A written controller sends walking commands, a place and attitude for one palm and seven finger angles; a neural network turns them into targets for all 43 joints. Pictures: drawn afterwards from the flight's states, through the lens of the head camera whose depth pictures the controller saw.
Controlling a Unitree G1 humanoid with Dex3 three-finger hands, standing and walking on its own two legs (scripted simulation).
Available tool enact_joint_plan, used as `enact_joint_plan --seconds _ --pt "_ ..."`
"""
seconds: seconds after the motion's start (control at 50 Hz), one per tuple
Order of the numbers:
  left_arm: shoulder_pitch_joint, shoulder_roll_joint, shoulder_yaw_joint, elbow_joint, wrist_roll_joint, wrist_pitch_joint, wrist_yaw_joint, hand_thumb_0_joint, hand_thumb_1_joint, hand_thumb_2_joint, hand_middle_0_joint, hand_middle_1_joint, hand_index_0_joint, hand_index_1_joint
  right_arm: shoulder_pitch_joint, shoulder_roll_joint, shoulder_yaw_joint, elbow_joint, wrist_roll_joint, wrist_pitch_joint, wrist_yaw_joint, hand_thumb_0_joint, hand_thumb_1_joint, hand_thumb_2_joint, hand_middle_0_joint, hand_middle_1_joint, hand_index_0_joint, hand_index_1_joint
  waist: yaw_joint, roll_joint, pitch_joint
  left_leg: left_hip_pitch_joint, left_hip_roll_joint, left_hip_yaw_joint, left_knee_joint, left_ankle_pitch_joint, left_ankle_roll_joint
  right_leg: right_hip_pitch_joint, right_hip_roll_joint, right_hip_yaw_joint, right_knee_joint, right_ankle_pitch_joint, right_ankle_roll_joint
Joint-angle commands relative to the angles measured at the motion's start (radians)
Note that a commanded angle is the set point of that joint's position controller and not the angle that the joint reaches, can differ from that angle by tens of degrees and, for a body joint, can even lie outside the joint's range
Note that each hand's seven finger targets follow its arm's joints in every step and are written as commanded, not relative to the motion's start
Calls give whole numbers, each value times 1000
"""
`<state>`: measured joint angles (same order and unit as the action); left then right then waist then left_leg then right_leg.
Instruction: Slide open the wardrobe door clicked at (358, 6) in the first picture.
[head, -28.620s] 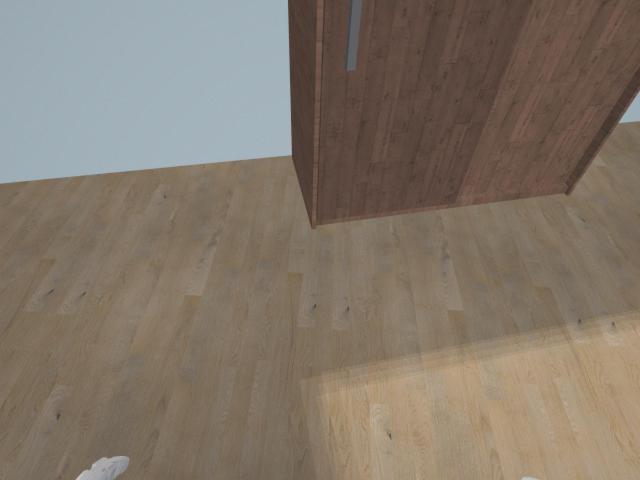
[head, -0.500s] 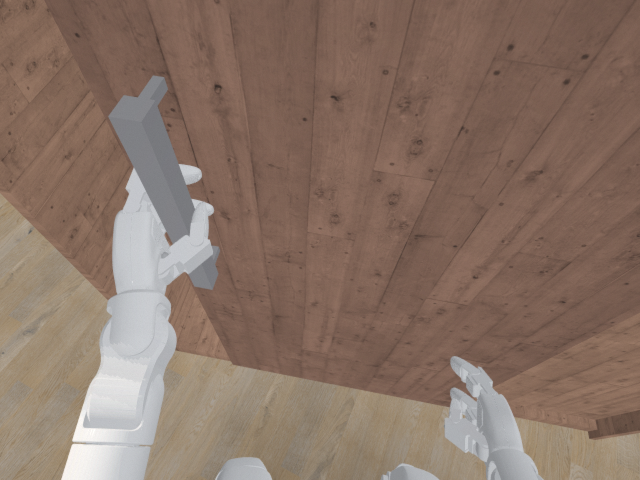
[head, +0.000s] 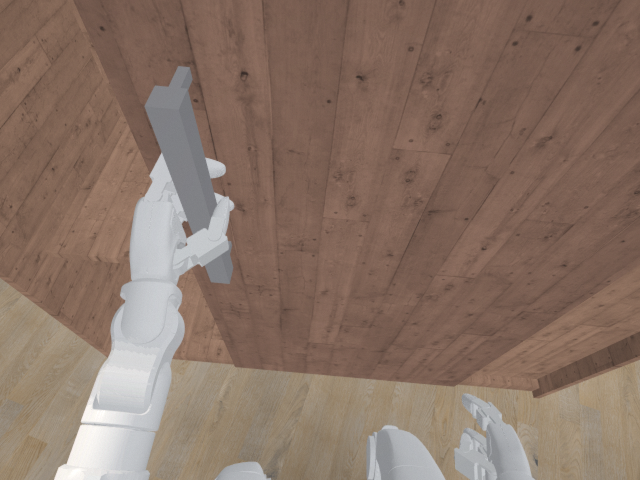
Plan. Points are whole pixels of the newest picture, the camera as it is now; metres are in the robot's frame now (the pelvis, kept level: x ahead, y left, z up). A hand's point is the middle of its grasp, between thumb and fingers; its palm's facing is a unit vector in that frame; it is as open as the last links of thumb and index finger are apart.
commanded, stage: step sideways, sliding the door along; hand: left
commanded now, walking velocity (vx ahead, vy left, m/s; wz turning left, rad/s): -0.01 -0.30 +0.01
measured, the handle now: (206, 197) +0.38 +0.18 +0.11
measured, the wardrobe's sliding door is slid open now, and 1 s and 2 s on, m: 0.37 0.56 0.56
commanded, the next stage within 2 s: stop walking and hold the door there in 1.28 s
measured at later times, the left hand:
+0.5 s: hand (322, 237) +0.34 +0.04 +0.12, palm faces +0.30 -0.95 -0.04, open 6.5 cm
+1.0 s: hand (408, 242) +0.35 -0.05 +0.12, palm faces +0.38 -0.92 -0.07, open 6.6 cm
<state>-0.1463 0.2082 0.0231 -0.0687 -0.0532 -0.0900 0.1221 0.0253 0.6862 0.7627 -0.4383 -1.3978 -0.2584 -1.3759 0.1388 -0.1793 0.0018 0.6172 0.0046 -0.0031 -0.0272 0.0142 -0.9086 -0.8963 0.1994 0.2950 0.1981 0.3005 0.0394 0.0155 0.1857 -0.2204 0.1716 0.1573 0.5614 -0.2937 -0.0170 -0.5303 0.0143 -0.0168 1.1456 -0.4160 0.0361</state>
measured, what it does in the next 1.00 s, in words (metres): steps to the right: right foot, then left foot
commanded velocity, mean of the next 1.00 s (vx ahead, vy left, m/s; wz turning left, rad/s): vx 0.07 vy -0.30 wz -0.02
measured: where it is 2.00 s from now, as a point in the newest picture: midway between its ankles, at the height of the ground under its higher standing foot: outside the picture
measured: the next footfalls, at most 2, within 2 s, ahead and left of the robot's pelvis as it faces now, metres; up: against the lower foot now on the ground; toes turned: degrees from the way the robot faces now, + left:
right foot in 0.26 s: +0.05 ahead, -0.27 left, +0.00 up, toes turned -6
left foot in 0.50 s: +0.05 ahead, -0.07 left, +0.00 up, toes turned +15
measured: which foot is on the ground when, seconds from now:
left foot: down 0.00-0.26, up 0.28-0.48, down 0.50-1.00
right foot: up 0.00-0.24, down 0.26-0.50, up 0.52-0.98, down 1.00-1.00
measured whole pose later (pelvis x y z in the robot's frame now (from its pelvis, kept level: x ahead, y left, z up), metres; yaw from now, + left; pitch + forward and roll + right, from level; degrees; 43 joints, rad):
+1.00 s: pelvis +0.01 -0.29 -0.01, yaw +4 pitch -3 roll -2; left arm -0.36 0.24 0.09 0.12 -0.11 -0.01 0.15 0.03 0.67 0.84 -0.38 -1.40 -0.23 -1.36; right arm 0.12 -0.17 0.01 0.55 0.04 -0.06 -0.01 0.01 -0.90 -0.90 0.20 0.30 0.20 0.30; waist 0.15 0.03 0.19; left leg -0.27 0.27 0.08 0.59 -0.25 -0.13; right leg -0.24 -0.03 -0.10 0.54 -0.19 0.04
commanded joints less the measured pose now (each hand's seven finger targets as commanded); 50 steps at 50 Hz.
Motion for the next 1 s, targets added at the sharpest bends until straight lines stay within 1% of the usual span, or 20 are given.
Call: enact_joint_plan --seconds 0.0,0.12,0.18,0.22,0.24,0.26,0.28,0.3,0.32,0.42,0.44,0.46,0.48,0.5,0.52,0.66,0.88,0.94,0.96,0.98 --pt "-382 50 -49 -265 20 -78 -55 0 900 900 -450 -1400 -450 -1400 -49 -177 -72 -138 5 -33 -3 0 -900 -900 200 300 200 300 -53 204 -392 264 254 -131 -183 669 111 -44 -64 -5 -85 130 30" --pt "-427 17 -82 -178 3 -77 -58 0 900 900 -450 -1400 -450 -1400 -56 -159 -64 -155 23 -56 -5 0 -900 -900 200 300 200 300 -57 363 -356 152 219 -19 -196 467 90 173 -39 -112 -405 120 28" --pt "-461 -16 -121 -159 -2 -76 -51 0 900 900 -450 -1400 -450 -1400 -60 -140 -53 -167 42 -71 -1 0 -900 -900 200 300 200 300 -42 310 -396 119 169 -25 -49 349 55 325 8 -148 -584 150 20" --pt "-518 -29 -158 -185 4 -74 -42 0 900 900 -450 -1400 -450 -1400 -79 -92 -32 -170 61 -83 -1 0 -900 -900 200 300 200 300 -32 54 -442 11 41 -15 187 77 20 463 -88 -54 -778 319 -17" --pt "-535 36 -123 -181 13 -70 -26 0 900 900 -450 -1400 -450 -1400 -115 -53 -19 -178 61 -84 -10 0 -900 -900 200 300 200 300 -17 -288 -425 -259 -64 -9 423 -347 5 549 -297 184 -799 608 -114" --pt "-505 78 -97 -152 15 -54 -10 0 900 900 -450 -1400 -450 -1400 -138 -76 -23 -155 45 -90 -24 0 -900 -900 200 300 200 300 18 -342 -424 -333 -127 -104 634 -456 4 514 -390 312 -809 675 -187" --pt "-540 33 -137 -220 0 -57 -5 0 900 900 -450 -1400 -450 -1400 -132 -76 -12 -139 35 -90 -32 0 -900 -900 200 300 200 300 14 -257 -411 -366 -111 -135 703 -426 -10 539 -394 276 -792 750 -195" --pt "-546 41 -125 -253 -8 -62 -1 0 900 900 -450 -1400 -450 -1400 -98 -124 -42 -118 38 -90 -38 0 -900 -900 200 300 200 300 -2 -394 -444 -388 -101 -153 728 -395 -15 627 -351 279 -738 796 -197" --pt "-566 10 -129 -247 -5 -73 5 0 900 900 -450 -1400 -450 -1400 -105 -121 -40 -96 33 -79 -42 0 -900 -900 200 300 200 300 -14 -356 -442 -401 -99 -140 735 -328 -19 663 -322 219 -696 831 -216" --pt "-589 8 -93 -191 12 -103 1 0 900 900 -450 -1400 -450 -1400 -98 -125 -40 -101 23 -21 -42 0 -900 -900 200 300 200 300 -34 -209 -450 -74 -97 -14 89 -78 -20 507 -236 10 -599 672 -194" --pt "-598 4 -105 -196 12 -112 -10 0 900 900 -450 -1400 -450 -1400 -72 -140 -51 -94 16 -22 -48 0 -900 -900 200 300 200 300 -55 -118 -465 129 -71 -12 -64 68 -15 362 -207 -13 -516 546 -158" --pt "-587 3 -118 -198 5 -119 -19 0 900 900 -450 -1400 -450 -1400 -52 -181 -72 -100 12 -19 -54 0 -900 -900 200 300 200 300 -84 52 -481 389 60 -147 -161 226 13 127 -171 -49 -334 351 -99" --pt "-582 -75 -185 -232 -8 -129 -35 0 900 900 -450 -1400 -450 -1400 -62 -202 -77 -131 6 -29 -46 0 -900 -900 200 300 200 300 -58 335 -519 543 394 -576 -190 618 137 -142 -51 -26 -93 -140 -26" --pt "-587 -88 -200 -219 -2 -127 -37 0 900 900 -450 -1400 -450 -1400 -91 -177 -50 -153 24 -37 -28 0 -900 -900 200 300 200 300 -53 252 -525 481 472 -671 -186 675 216 -122 -54 107 81 -152 -33" --pt "-585 -52 -169 -205 0 -116 -41 0 900 900 -450 -1400 -450 -1400 -138 -194 -58 -167 40 -35 -16 0 -900 -900 200 300 200 300 -37 155 -461 353 462 -541 -206 544 237 -113 -74 131 125 -97 -23" --pt "-594 -35 -165 -219 19 -51 -69 0 900 900 -450 -1400 -450 -1400 -86 -195 -74 -142 22 -22 3 0 -900 -900 200 300 200 300 -58 148 -411 293 242 -135 -173 609 72 -143 -91 0 115 132 17" --pt "-584 -98 -226 -165 -12 -62 -74 0 900 900 -450 -1400 -450 -1400 -67 -151 -55 -179 32 -86 13 0 -900 -900 200 300 200 300 -61 358 -430 307 237 -67 -117 649 85 159 -27 -101 -474 90 22" --pt "-571 -66 -202 -178 -8 -72 -64 0 900 900 -450 -1400 -450 -1400 -81 -136 -50 -183 43 -96 16 0 -900 -900 200 300 200 300 -34 212 -463 192 166 -80 60 443 37 379 -27 -86 -711 300 4" --pt "-575 -32 -188 -184 2 -71 -56 0 900 900 -450 -1400 -450 -1400 -58 -118 -46 -168 55 -99 13 0 -900 -900 200 300 200 300 -44 50 -476 130 74 -42 158 288 11 449 -89 -31 -794 500 -18" --pt "-565 26 -155 -188 10 -74 -43 0 900 900 -450 -1400 -450 -1400 -86 -85 -36 -178 56 -97 6 0 -900 -900 200 300 200 300 -36 -215 -480 -113 -26 -27 328 -167 -22 577 -259 136 -755 907 -96"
